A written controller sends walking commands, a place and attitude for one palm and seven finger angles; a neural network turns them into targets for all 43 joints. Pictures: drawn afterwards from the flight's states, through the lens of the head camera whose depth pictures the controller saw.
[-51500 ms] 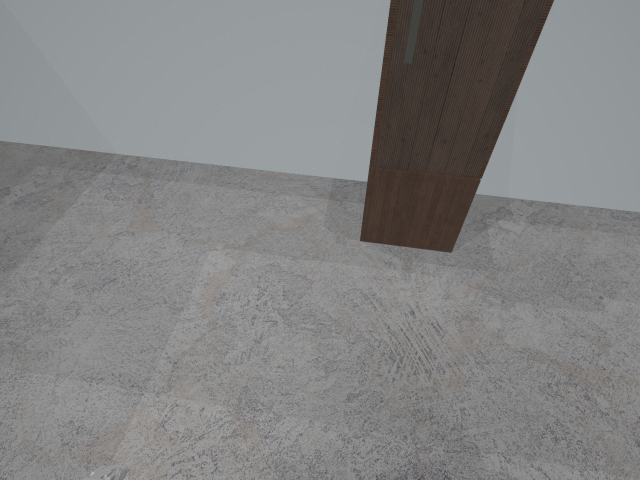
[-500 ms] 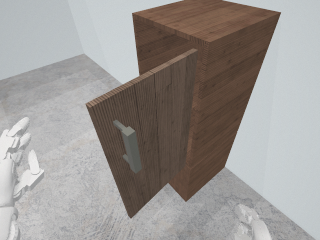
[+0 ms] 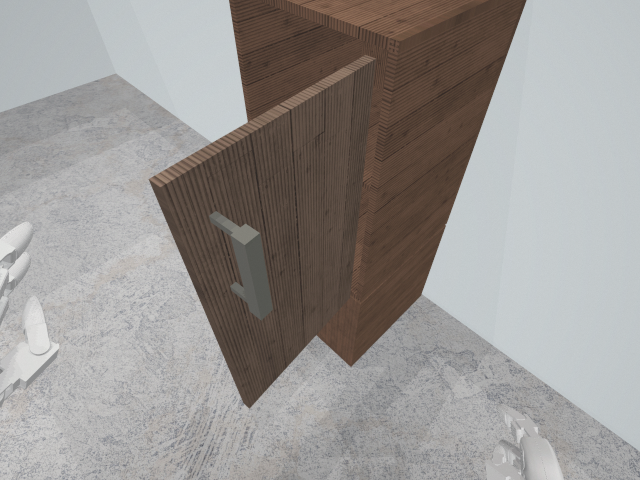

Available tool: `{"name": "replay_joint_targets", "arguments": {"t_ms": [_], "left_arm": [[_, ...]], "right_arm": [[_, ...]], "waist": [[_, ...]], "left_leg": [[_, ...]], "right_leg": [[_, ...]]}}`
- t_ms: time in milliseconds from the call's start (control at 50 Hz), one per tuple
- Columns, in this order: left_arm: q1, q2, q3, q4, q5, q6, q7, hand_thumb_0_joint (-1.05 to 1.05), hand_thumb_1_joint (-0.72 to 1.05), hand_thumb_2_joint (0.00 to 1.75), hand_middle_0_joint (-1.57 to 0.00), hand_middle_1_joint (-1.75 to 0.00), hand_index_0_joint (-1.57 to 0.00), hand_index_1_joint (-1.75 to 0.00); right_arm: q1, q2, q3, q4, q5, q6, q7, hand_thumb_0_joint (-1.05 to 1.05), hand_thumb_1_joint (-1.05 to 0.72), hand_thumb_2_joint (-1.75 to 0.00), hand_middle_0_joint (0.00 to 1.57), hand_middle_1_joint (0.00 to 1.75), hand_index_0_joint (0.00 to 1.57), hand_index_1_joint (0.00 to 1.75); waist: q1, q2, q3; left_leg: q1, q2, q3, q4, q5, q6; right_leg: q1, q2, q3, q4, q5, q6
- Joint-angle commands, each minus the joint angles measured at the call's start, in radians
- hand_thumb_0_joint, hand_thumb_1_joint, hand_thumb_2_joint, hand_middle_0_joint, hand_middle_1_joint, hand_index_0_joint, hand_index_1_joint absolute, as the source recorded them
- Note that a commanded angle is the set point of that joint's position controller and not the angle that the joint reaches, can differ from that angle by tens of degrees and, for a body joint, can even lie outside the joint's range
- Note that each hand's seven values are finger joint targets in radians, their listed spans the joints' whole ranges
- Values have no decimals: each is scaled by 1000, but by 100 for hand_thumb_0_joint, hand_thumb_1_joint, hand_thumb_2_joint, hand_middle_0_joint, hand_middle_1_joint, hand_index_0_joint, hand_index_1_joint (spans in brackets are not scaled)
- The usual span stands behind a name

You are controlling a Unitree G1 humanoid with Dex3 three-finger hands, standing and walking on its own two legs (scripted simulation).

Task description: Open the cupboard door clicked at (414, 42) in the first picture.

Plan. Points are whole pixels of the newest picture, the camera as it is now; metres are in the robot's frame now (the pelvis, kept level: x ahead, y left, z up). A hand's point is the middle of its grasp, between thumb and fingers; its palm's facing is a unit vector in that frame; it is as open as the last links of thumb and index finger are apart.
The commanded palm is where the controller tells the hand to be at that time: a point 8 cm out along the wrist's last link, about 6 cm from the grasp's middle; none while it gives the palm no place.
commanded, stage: step back with the hand held close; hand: left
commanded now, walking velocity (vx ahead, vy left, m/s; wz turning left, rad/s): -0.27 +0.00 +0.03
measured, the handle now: (242, 267) +0.33 +0.12 +0.11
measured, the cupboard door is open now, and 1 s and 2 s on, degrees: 96 96 96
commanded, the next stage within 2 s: stop stepping back and stand still in 0.88 s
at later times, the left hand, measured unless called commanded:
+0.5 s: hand out of the picture +0.14 +0.29 +0.17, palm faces +0.45 -0.77 -0.46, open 7.4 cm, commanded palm +0.08 +0.33 +0.18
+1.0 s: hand out of the picture +0.07 +0.26 +0.17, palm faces +0.34 -0.82 -0.46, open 7.4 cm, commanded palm +0.02 +0.29 +0.18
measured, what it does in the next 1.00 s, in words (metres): walks backwards: right foot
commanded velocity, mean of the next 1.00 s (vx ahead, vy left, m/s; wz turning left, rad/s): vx -0.33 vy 0.00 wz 0.05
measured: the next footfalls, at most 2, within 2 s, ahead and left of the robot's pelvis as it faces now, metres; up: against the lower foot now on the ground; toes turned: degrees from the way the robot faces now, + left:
right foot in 0.84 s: -0.17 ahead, -0.10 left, +0.00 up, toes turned -5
left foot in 1.02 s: -0.07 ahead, +0.09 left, +0.00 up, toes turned -3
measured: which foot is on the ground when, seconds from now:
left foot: down 0.00-0.86, up 0.88-1.00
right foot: down 0.00-0.40, up 0.42-0.82, down 0.84-1.00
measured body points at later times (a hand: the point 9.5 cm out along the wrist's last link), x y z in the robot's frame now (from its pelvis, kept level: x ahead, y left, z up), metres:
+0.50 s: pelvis -0.06 +0.03 -0.01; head -0.04 +0.05 +0.44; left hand +0.11 +0.33 +0.19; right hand +0.10 -0.21 -0.09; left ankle +0.01 +0.07 -0.74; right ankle -0.06 -0.11 -0.69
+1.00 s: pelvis -0.14 +0.01 +0.00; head -0.13 +0.03 +0.45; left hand +0.04 +0.30 +0.20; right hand +0.03 -0.24 -0.08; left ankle -0.10 +0.09 -0.72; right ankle -0.25 -0.09 -0.74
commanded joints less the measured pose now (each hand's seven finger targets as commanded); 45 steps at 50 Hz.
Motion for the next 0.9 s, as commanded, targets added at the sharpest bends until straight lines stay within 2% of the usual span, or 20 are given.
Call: {"name": "replay_joint_targets", "arguments": {"t_ms": [0,60,160,260,300,340,360,380,400,420,440,460,480,600,740,780,820,840,860,880], "left_arm": [[-25,185,161,-244,6,-68,35,0,90,90,-20,-30,-20,-30],[-39,171,164,-225,17,-73,36,0,90,90,-20,-30,-20,-30],[-94,155,152,-217,32,-83,36,0,90,90,-20,-30,-20,-30],[-91,177,164,-262,26,-107,53,0,90,90,-20,-30,-20,-30],[-79,182,171,-284,19,-120,63,0,90,90,-20,-30,-20,-30],[-58,189,186,-317,19,-132,67,0,90,90,-20,-30,-20,-30],[-59,192,198,-336,23,-140,68,0,90,90,-20,-30,-20,-30],[-75,191,214,-348,38,-149,66,0,90,90,-20,-30,-20,-30],[-93,206,229,-344,49,-152,68,0,90,90,-20,-30,-20,-30],[-125,209,225,-326,48,-151,69,0,90,90,-20,-30,-20,-30],[-119,192,215,-300,43,-155,67,0,90,90,-20,-30,-20,-30],[-90,175,199,-276,34,-154,66,0,90,90,-20,-30,-20,-30],[-75,156,181,-264,28,-154,64,0,90,90,-20,-30,-20,-30],[-72,120,90,-298,9,-122,43,0,90,90,-20,-30,-20,-30],[11,226,184,-355,-47,-105,24,0,90,90,-20,-30,-20,-30],[40,259,219,-364,-64,-117,18,0,90,90,-20,-30,-20,-30],[-8,289,239,-346,-77,-142,17,0,90,90,-20,-30,-20,-30],[-27,306,256,-304,-74,-145,22,0,90,90,-20,-30,-20,-30],[-48,237,193,-264,-65,-131,14,0,90,90,-20,-30,-20,-30],[-71,237,187,-247,-51,-113,8,0,90,90,-20,-30,-20,-30]], "right_arm": [[-106,-112,-34,-185,-6,-56,-9,0,-90,-90,20,30,20,30],[-91,-118,-38,-190,-8,-64,-9,0,-90,-90,20,30,20,30],[-73,-122,-40,-195,-4,-75,-4,0,-90,-90,20,30,20,30],[-54,-107,-37,-177,-11,-83,5,0,-90,-90,20,30,20,30],[-51,-98,-33,-164,-11,-85,8,0,-90,-90,20,30,20,30],[-60,-108,-31,-168,-12,-90,3,0,-90,-90,20,30,20,30],[-71,-117,-28,-176,-16,-96,-1,0,-90,-90,20,30,20,30],[-94,-128,-31,-182,-25,-106,-7,0,-90,-90,20,30,20,30],[-74,-106,-30,-171,-43,-117,-8,0,-90,-90,20,30,20,30],[-67,-88,-37,-158,-46,-123,-5,0,-90,-90,20,30,20,30],[-67,-82,-43,-143,-44,-132,0,0,-90,-90,20,30,20,30],[-65,-82,-44,-132,-43,-142,4,0,-90,-90,20,30,20,30],[-72,-83,-43,-126,-42,-150,4,0,-90,-90,20,30,20,30],[-70,-81,-30,-84,-41,-164,19,0,-90,-90,20,30,20,30],[-120,-70,-18,-109,-47,-130,34,0,-90,-90,20,30,20,30],[-132,-69,-13,-112,-47,-108,36,0,-90,-90,20,30,20,30],[-140,-64,-3,-108,-32,-85,35,0,-90,-90,20,30,20,30],[-130,-68,-7,-104,-35,-92,32,0,-90,-90,20,30,20,30],[-135,-64,-19,-102,-9,-94,24,0,-90,-90,20,30,20,30],[-154,-68,-20,-115,4,-95,20,0,-90,-90,20,30,20,30]], "waist": [[25,73,-129],[21,60,-99],[4,-15,-40],[-10,-106,-49],[-15,-111,-85],[-10,2,-87],[-4,118,-74],[5,282,-70],[0,259,-59],[-1,134,-34],[4,55,-51],[8,35,-71],[13,55,-88],[16,210,-188],[45,184,-300],[48,151,-308],[27,-68,-224],[29,-109,-167],[40,-218,-122],[36,-295,-117]], "left_leg": [[-131,191,-227,-152,155,-6],[-260,219,-244,-185,2,22],[-391,184,-236,-136,-317,38],[-160,90,-190,128,-254,-9],[-79,86,-186,162,-197,-21],[-95,136,-244,23,-216,-4],[-192,215,-338,-139,-292,15],[-376,341,-473,-340,-430,40],[-437,396,-525,-424,-450,48],[-373,395,-507,-379,-326,61],[-239,372,-440,-305,-156,66],[-128,351,-389,-270,-28,61],[-57,335,-344,-253,81,43],[196,255,-233,-332,261,-61],[240,208,-143,-321,362,-116],[245,185,-120,-213,318,-129],[226,115,-75,73,82,-104],[165,85,-70,217,-33,-103],[18,27,-84,360,-131,-97],[-108,11,-90,442,-174,-89]], "right_leg": [[170,-88,141,86,164,22],[214,-73,139,164,112,29],[181,-114,208,136,3,11],[-125,-237,326,-91,-227,-63],[-167,-260,298,-85,-183,-71],[-153,-193,228,19,-153,-38],[-76,-109,161,149,-150,2],[89,-12,83,382,-140,43],[108,18,104,601,-213,49],[21,10,136,674,-246,42],[-66,-5,138,651,-275,39],[-119,-13,121,607,-294,43],[-125,-22,101,544,-296,46],[-39,29,9,241,-313,41],[111,43,-18,-43,-216,-1],[105,-18,20,-204,-98,-27],[-108,-251,204,-297,45,-84],[-180,-338,240,-303,74,-118],[-112,-342,212,-240,255,-127],[-24,-339,207,-169,521,-121]]}}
